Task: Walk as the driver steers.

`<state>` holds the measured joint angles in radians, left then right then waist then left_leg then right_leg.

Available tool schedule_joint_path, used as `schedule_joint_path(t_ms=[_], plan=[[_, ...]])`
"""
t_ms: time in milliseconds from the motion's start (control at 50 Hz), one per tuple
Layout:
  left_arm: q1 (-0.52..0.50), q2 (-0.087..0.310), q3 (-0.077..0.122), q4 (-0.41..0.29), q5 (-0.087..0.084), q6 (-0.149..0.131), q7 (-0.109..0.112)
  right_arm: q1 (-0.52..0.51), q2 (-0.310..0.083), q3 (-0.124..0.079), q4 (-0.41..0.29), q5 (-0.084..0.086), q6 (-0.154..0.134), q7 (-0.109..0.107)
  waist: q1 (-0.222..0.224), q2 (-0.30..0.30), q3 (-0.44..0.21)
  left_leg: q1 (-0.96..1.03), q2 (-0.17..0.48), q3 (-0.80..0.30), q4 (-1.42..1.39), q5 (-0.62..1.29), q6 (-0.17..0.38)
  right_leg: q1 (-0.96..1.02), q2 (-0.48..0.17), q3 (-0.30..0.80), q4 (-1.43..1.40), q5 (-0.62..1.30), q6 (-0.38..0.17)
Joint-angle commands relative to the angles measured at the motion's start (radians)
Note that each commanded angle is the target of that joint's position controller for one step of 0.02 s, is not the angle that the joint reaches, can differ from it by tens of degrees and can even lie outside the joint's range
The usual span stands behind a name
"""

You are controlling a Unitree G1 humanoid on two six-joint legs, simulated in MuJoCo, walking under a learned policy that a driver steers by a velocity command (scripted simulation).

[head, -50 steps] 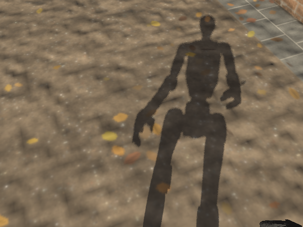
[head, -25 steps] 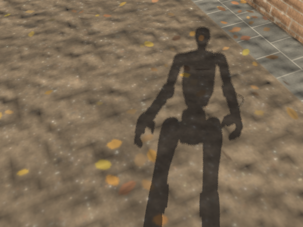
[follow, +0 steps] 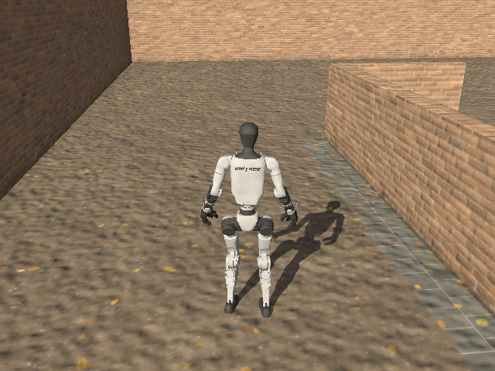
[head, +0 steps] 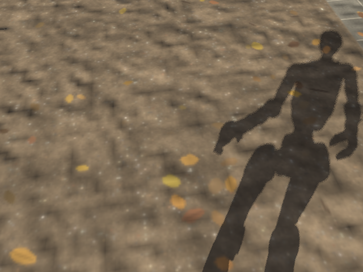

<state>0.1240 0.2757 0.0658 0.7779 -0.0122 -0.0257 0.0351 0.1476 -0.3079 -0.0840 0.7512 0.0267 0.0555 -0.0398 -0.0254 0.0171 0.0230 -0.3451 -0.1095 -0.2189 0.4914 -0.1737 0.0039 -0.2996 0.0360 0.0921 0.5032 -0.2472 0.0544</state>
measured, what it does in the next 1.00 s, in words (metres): steps on the spot, turning left: left foot, then right foot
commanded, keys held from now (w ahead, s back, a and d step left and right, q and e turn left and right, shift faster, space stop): q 0.30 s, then no key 0.70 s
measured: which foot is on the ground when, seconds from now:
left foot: down 0.00-0.00, up 0.02-0.42, down 0.44-1.00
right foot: down 0.00-0.44, up 0.46-0.78, down 0.80-1.00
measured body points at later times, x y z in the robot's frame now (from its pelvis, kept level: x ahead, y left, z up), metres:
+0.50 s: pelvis -0.01 +0.03 +0.00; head +0.01 +0.06 +0.45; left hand +0.02 +0.34 -0.13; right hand +0.21 -0.19 -0.09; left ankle -0.04 +0.13 -0.74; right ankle +0.00 -0.12 -0.71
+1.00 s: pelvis -0.01 +0.04 +0.00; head +0.00 +0.03 +0.45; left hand +0.01 +0.32 -0.12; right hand +0.18 -0.18 -0.12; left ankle -0.04 +0.13 -0.74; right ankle +0.02 -0.10 -0.74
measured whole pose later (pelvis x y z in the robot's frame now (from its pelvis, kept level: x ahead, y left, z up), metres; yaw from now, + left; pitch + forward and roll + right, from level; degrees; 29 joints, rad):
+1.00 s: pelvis -0.01 +0.04 +0.00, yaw +17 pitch -2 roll +0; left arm 0.19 0.26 0.04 0.92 0.01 -0.01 0.02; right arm 0.16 -0.24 -0.03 0.87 -0.01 0.02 -0.01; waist 0.00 0.01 0.04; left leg -0.18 -0.04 -0.01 0.47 -0.26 0.03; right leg -0.18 -0.04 0.01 0.48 -0.28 0.03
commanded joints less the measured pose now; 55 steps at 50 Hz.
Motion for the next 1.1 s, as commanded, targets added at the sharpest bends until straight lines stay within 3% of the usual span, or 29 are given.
schedule_joint_path(t_ms=[20,40,60,80,100,120,160,220,280,340,380,420,440,460,480,500,540,580,660,720,760,780,800,820,840,860,880,940,1100], plan=[[0.096,0.23,0.061,-0.038,0.031,0.001,0.007,0.016,-0.047,-0.009,-0.075,-0.004,-0.007,-0.005,0.01,-0.167,-0.116,-0.176,0.009,-0.04,0.212,-0.31,0.031,0.272,-0.32,0.288,-0.222,0.165,-0.15],[0.062,0.232,0.06,-0.056,0.076,0.001,-0.002,0.014,-0.115,-0.033,-0.093,-0.01,-0.021,-0.002,0.008,-0.28,-0.087,-0.25,-0.019,0.033,0.425,-0.465,-0.008,0.15,-0.445,0.452,-0.256,0.216,-0.291],[-0.006,0.174,0.044,-0.086,0.071,-0.005,-0.001,0.041,-0.182,-0.054,-0.072,-0.013,-0.023,-0.001,-0.012,-0.195,-0.062,-0.242,0.037,0.025,0.57,-0.401,-0.028,0.114,-0.423,0.381,-0.255,0.188,-0.305],[-0.055,0.13,0.033,-0.094,0.052,-0.007,0.001,0.063,-0.187,-0.063,-0.047,-0.01,-0.016,-0.001,-0.027,-0.154,-0.042,-0.243,0.045,0.042,0.628,-0.329,-0.041,0.098,-0.35,0.27,-0.24,0.149,-0.259],[-0.076,0.113,0.027,-0.102,0.035,-0.006,0.006,0.084,-0.161,-0.06,-0.026,-0.012,-0.004,-0.006,-0.028,-0.138,-0.035,-0.255,0.048,0.058,0.684,-0.272,-0.059,0.111,-0.295,0.193,-0.229,0.113,-0.226],[-0.076,0.104,0.021,-0.101,0.024,-0.004,0.011,0.087,-0.143,-0.056,-0.027,-0.013,0.004,-0.005,-0.017,-0.145,-0.021,-0.275,0.053,0.067,0.733,-0.238,-0.077,0.114,-0.284,0.15,-0.222,0.154,-0.227],[-0.039,0.106,0.016,-0.092,0.027,0.004,0.02,0.049,-0.114,-0.046,-0.056,-0.003,0.006,0.002,0.009,-0.154,-0.014,-0.285,0.069,0.121,0.706,-0.193,-0.101,0.133,-0.259,0.068,-0.224,0.203,-0.241],[0.036,0.136,0.026,-0.073,0.031,0.016,0.031,-0.02,-0.088,-0.03,-0.105,-0.001,0.0,0.012,0.064,-0.175,-0.04,-0.305,0.114,0.153,0.559,-0.188,-0.128,0.255,-0.295,0.052,-0.217,0.243,-0.272],[0.028,0.177,0.041,-0.075,0.026,0.022,0.022,-0.03,-0.068,-0.014,-0.133,-0.007,-0.002,0.031,0.073,-0.185,-0.061,-0.202,0.149,0.2,0.413,-0.222,-0.116,0.246,-0.319,0.002,-0.203,0.287,-0.278],[0.028,0.202,0.05,-0.07,0.014,0.024,0.003,-0.012,-0.077,-0.013,-0.142,-0.01,0.002,0.044,0.068,-0.191,-0.074,-0.074,0.13,0.253,0.282,-0.237,-0.084,0.203,-0.331,-0.026,-0.173,0.375,-0.281],[0.016,0.208,0.05,-0.062,-0.006,0.024,-0.006,0.027,-0.074,-0.014,-0.134,-0.011,0.005,0.05,0.041,-0.186,-0.078,0.004,0.115,0.266,0.135,-0.172,-0.046,0.198,-0.337,-0.028,-0.125,0.405,-0.265],[0.045,0.169,0.036,-0.034,-0.019,0.022,-0.011,0.106,-0.093,-0.022,-0.102,-0.015,0.005,0.049,0.001,-0.13,-0.089,0.209,0.093,0.26,-0.127,0.062,0.015,0.104,-0.29,-0.084,-0.016,0.326,-0.177],[0.084,0.108,0.016,-0.029,0.015,0.017,-0.02,0.136,-0.163,-0.039,-0.104,-0.014,0.005,0.035,0.019,0.057,-0.141,0.397,0.244,0.057,-0.143,0.348,0.061,-0.053,-0.213,-0.174,0.17,0.073,-0.078],[0.064,0.056,-0.005,-0.072,0.05,0.011,-0.024,0.094,-0.229,-0.041,-0.136,-0.033,-0.001,0.027,0.039,0.291,-0.138,0.413,0.485,-0.204,-0.115,0.616,0.247,-0.263,-0.093,-0.198,0.358,-0.396,0.007],[-0.009,0.13,0.018,-0.077,0.028,0.017,-0.011,0.111,-0.163,-0.024,-0.132,-0.058,-0.024,0.034,-0.034,0.172,-0.17,0.311,0.501,-0.197,-0.141,0.509,0.341,-0.241,-0.107,-0.083,0.51,-0.435,0.019],[-0.012,0.154,0.028,-0.07,0.006,0.025,-0.008,0.069,-0.14,-0.013,-0.121,-0.059,-0.041,0.037,-0.007,0.145,-0.122,0.265,0.438,-0.115,-0.157,0.409,0.306,-0.241,-0.115,-0.062,0.564,-0.38,0.013],[0.021,0.156,0.037,-0.031,0.012,0.041,0.006,-0.017,-0.112,-0.004,-0.117,-0.036,-0.056,0.034,0.021,0.123,-0.071,0.235,0.357,-0.034,-0.173,0.29,0.224,-0.255,-0.122,-0.046,0.554,-0.256,0.016],[0.059,0.138,0.035,-0.011,0.015,0.044,0.008,-0.039,-0.076,0.013,-0.104,-0.038,-0.063,0.027,0.047,0.114,-0.076,0.191,0.321,0.023,-0.177,0.368,0.216,-0.181,-0.109,-0.048,0.55,-0.157,0.03],[0.04,0.092,0.014,-0.004,0.012,0.04,0.006,-0.042,-0.068,0.017,-0.072,-0.039,-0.064,0.023,0.026,0.109,-0.075,0.213,0.297,0.049,-0.171,0.31,0.211,-0.095,-0.114,-0.057,0.314,-0.119,0.04],[0.03,0.102,0.011,-0.002,0.008,0.037,0.004,-0.031,-0.086,0.014,-0.043,-0.04,-0.058,0.026,0.009,0.11,-0.059,0.201,0.315,0.005,-0.169,0.247,0.229,-0.028,-0.104,-0.068,0.181,-0.144,0.033],[0.06,0.098,0.009,0.017,0.007,0.032,0.001,-0.051,-0.071,0.022,-0.027,-0.031,-0.058,0.029,0.033,0.095,-0.047,0.174,0.303,-0.006,-0.159,0.187,0.212,0.046,-0.095,-0.078,0.037,-0.056,0.018],[0.082,0.091,0.005,0.029,0.015,0.027,-0.002,-0.051,-0.06,0.027,-0.013,-0.024,-0.058,0.03,0.055,0.074,-0.039,0.145,0.282,0.006,-0.151,0.151,0.18,0.117,-0.093,-0.08,-0.097,0.086,0.003],[0.089,0.116,0.006,0.035,0.029,0.023,-0.002,-0.019,-0.046,0.032,0.003,-0.029,-0.066,0.033,0.05,0.035,-0.052,0.114,0.253,0.017,-0.145,0.106,0.135,0.199,-0.122,-0.038,-0.129,0.231,-0.013],[0.093,0.172,0.015,0.033,0.03,0.022,0.001,0.017,-0.043,0.033,0.01,-0.047,-0.074,0.04,0.013,-0.047,-0.069,0.085,0.198,0.058,-0.118,0.035,0.094,0.254,-0.176,0.003,-0.093,0.386,-0.037],[0.075,0.195,0.026,0.054,0.014,0.022,-0.004,0.032,-0.05,0.026,0.018,-0.044,-0.077,0.042,-0.013,-0.126,-0.067,0.113,0.143,0.118,-0.131,0.0,0.065,0.194,-0.157,-0.023,-0.051,0.273,-0.071],[0.063,0.141,0.017,0.052,0.012,0.018,-0.011,-0.021,-0.064,0.026,0.024,-0.045,-0.074,0.039,0.028,-0.088,-0.056,0.153,0.131,0.136,-0.105,-0.012,0.046,0.144,-0.137,-0.028,-0.071,0.185,-0.073],[0.057,0.113,0.008,0.061,0.02,0.014,-0.012,-0.046,-0.055,0.025,0.024,-0.039,-0.068,0.034,0.03,-0.08,-0.052,0.164,0.131,0.142,-0.093,-0.006,0.044,0.125,-0.134,-0.029,-0.088,0.162,-0.063],[0.051,0.103,0.001,0.084,0.023,0.0,-0.011,-0.03,-0.044,0.025,0.051,-0.038,-0.048,0.025,0.026,-0.079,-0.033,0.167,0.136,0.137,-0.091,0.047,0.052,0.123,-0.119,-0.041,-0.094,0.174,-0.044],[0.054,0.102,-0.007,0.142,0.018,0.003,0.0,-0.003,-0.044,0.023,0.134,-0.033,-0.048,0.018,0.032,-0.021,-0.015,0.172,0.134,0.146,-0.095,0.081,0.038,0.127,-0.103,-0.052,-0.097,0.156,-0.048]])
